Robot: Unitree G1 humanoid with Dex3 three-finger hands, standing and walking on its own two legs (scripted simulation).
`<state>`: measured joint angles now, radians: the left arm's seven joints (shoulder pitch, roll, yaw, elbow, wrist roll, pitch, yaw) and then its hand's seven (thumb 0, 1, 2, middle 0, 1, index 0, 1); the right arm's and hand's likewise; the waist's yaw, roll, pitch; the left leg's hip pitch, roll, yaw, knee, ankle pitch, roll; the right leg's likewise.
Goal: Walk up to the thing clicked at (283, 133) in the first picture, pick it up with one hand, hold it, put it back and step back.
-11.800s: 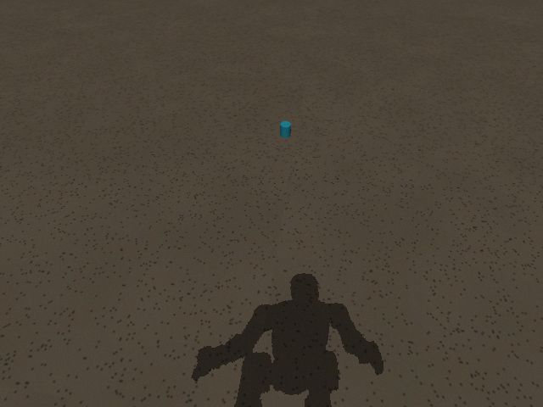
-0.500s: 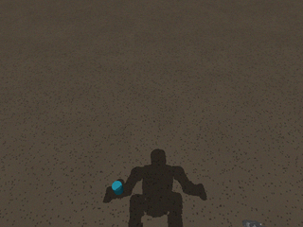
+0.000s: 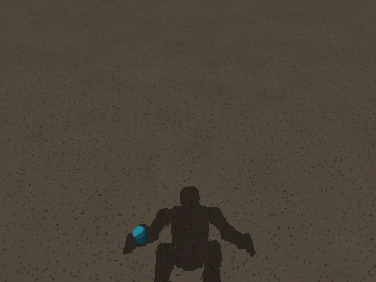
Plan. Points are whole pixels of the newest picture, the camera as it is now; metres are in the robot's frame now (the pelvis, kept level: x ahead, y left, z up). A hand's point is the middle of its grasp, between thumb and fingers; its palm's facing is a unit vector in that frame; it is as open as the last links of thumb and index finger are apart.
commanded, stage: stand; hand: left
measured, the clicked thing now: (140, 234) +0.47 +0.24 -0.74
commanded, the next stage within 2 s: walk up in 1.08 s
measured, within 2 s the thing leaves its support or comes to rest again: neither
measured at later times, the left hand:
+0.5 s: hand out of the picture +0.07 +0.26 -0.15, palm faces +0.00 -0.94 -0.34, open 7.4 cm
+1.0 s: hand out of the picture +0.08 +0.26 -0.15, palm faces -0.01 -0.94 -0.35, open 7.4 cm
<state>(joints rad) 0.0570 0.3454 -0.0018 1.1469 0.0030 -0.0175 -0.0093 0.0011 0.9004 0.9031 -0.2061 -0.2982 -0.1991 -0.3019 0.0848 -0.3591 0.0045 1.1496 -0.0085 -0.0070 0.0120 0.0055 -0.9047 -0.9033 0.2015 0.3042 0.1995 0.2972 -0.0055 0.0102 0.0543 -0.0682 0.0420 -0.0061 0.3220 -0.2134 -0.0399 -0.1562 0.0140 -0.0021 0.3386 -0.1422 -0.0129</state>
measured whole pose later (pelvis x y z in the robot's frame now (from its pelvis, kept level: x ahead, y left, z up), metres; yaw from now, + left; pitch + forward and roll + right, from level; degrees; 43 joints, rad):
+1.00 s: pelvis +0.00 +0.00 +0.00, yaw +0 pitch -2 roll +0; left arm 0.09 0.34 0.00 1.15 0.00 -0.01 -0.01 0.00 0.90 0.90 -0.21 -0.30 -0.20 -0.30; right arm 0.12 -0.36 0.01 1.14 -0.01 -0.01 0.01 0.01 -0.90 -0.90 0.20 0.30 0.20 0.30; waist 0.00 0.02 0.05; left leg -0.07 0.03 -0.01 0.31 -0.21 -0.03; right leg -0.16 0.00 -0.01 0.35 -0.15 -0.01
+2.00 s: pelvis -0.17 +0.02 -0.02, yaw -3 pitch -1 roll +2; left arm 0.12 0.34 0.06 0.79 0.04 0.05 0.01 0.00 0.90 0.90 -0.21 -0.30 -0.20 -0.30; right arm 0.12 -0.42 -0.04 0.86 0.01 0.05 -0.04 0.00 -0.90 -0.90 0.20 0.30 0.20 0.30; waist 0.02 0.02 0.17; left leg -0.41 -0.08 -0.13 1.12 -0.54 -0.01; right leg -0.33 0.01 0.07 0.61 -0.26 -0.02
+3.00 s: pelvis -0.33 +0.00 -0.02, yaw -2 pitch -3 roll +1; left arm 0.19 0.40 0.05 0.92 0.01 -0.02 0.00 0.00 0.90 0.90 -0.21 -0.30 -0.20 -0.30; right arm 0.23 -0.35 -0.05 0.93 -0.03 0.00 0.03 0.01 -0.90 -0.90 0.21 0.30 0.20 0.30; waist -0.01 -0.01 0.09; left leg -0.22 -0.01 -0.03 0.54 -0.27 0.00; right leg -0.29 -0.02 0.00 0.73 -0.46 -0.02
